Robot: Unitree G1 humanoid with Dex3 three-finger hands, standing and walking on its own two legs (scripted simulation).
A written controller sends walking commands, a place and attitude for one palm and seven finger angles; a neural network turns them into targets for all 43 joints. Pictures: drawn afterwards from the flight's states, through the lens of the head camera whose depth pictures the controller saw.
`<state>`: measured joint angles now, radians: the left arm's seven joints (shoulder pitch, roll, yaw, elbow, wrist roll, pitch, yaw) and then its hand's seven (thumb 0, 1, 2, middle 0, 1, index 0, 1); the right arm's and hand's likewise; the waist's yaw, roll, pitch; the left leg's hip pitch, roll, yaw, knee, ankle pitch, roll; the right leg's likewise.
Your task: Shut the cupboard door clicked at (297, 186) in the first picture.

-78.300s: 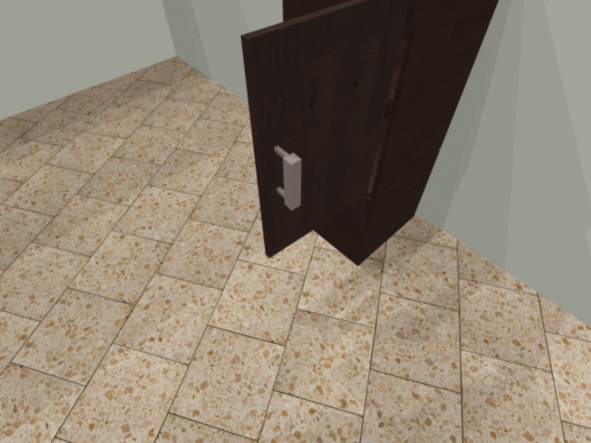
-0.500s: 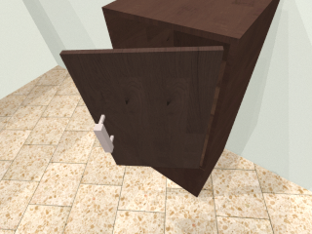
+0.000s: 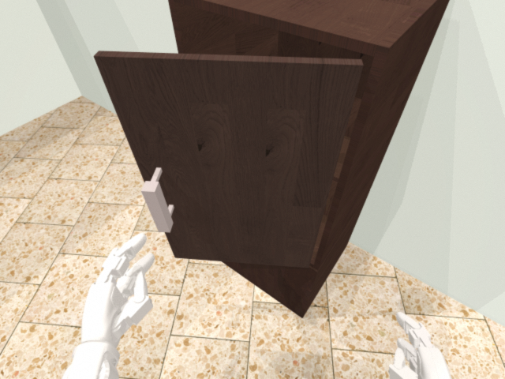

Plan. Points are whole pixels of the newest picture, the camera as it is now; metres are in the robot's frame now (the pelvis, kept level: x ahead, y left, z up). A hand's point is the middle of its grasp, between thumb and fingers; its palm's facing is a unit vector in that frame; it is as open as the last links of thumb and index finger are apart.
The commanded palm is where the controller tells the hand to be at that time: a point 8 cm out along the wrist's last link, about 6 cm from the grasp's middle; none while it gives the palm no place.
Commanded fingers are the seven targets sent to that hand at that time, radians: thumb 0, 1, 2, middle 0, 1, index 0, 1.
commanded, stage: raise the hand and make a fist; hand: left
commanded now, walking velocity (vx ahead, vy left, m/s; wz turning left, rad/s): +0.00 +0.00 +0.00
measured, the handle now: (161, 200) +0.46 +0.20 -0.01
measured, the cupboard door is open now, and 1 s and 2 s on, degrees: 31 31 31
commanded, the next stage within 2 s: bring the fist close to the handle in 1.66 s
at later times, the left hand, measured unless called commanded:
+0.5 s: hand (138, 354) +0.18 +0.18 -0.04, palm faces -0.17 -0.99 -0.01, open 4.5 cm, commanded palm +0.15 +0.25 -0.03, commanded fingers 0.00 0.90 0.90 -0.90 -1.06 -0.90 -1.06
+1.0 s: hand (99, 337) +0.19 +0.23 +0.00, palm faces +0.01 -1.00 -0.06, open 3.1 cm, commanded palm +0.17 +0.28 -0.02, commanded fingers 0.00 0.90 0.90 -1.30 -1.50 -1.30 -1.50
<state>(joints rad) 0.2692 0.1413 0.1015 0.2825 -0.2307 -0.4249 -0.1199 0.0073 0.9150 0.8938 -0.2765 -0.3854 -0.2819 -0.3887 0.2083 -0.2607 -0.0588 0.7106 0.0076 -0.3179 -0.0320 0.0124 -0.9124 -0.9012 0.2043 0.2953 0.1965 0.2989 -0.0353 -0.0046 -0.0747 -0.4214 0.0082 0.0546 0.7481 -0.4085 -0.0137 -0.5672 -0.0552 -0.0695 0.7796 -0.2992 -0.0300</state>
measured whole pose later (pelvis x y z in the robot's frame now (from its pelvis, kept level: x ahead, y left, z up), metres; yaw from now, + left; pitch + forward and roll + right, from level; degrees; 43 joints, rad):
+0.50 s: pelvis -0.04 +0.04 -0.08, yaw +1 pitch +14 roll -2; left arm 0.36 0.23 0.04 -0.09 -0.22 -0.23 -0.29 0.01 0.90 0.89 -0.72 -0.86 -0.72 -0.87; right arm 0.26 -0.16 0.07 0.49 0.03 -0.16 -0.03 0.02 -0.90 -0.90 0.21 0.30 0.20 0.30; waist -0.01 0.04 -0.11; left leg -0.96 -0.01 0.03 1.28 -0.58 0.05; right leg -1.04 -0.07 -0.06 1.19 -0.40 0.01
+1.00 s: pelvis -0.01 +0.04 -0.07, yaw +3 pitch +16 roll -3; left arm 0.45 0.27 0.15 -0.16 -0.27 -0.36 -0.26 0.02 0.90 0.89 -1.18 -1.36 -1.18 -1.37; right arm 0.23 -0.24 0.02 0.40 0.02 -0.18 -0.04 0.01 -0.91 -0.90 0.21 0.30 0.20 0.30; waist 0.01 0.02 -0.16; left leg -0.90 -0.01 -0.03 1.25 -0.61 0.03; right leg -0.97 -0.05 -0.08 1.15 -0.45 0.01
